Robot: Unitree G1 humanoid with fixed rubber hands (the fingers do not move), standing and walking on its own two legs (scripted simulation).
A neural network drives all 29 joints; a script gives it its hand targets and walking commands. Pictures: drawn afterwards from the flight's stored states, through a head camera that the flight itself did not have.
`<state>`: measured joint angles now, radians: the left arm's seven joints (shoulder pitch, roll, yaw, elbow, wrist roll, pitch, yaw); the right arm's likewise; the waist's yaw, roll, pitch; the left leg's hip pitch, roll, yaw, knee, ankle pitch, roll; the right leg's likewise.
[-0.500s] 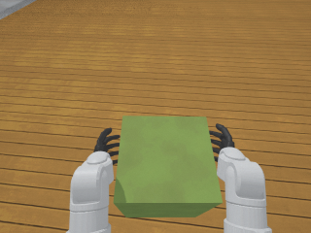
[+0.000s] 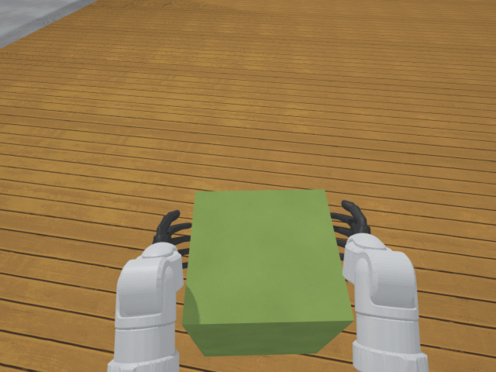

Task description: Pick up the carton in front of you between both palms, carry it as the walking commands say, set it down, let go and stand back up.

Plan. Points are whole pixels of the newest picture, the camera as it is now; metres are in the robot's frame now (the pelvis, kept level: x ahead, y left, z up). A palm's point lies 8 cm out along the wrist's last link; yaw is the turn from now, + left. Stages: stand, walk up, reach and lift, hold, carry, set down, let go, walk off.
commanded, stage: carry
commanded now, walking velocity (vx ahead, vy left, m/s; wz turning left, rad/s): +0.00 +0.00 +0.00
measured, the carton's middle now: (260, 278) +0.29 +0.00 -0.01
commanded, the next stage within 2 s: hold in 1.40 s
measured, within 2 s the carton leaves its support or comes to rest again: neither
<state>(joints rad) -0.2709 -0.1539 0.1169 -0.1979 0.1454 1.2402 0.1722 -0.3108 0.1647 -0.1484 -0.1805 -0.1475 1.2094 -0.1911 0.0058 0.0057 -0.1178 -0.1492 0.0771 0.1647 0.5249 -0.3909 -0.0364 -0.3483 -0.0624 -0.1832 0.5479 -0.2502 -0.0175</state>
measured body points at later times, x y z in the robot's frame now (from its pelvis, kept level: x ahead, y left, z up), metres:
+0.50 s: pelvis -0.05 +0.01 +0.00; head -0.09 +0.00 +0.45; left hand +0.23 +0.15 +0.06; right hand +0.25 -0.14 +0.07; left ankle -0.11 +0.11 -0.73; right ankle +0.01 -0.11 -0.73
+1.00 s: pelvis -0.08 +0.01 +0.00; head -0.10 +0.01 +0.45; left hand +0.23 +0.16 +0.03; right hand +0.24 -0.14 +0.03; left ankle -0.11 +0.11 -0.73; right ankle +0.01 -0.11 -0.73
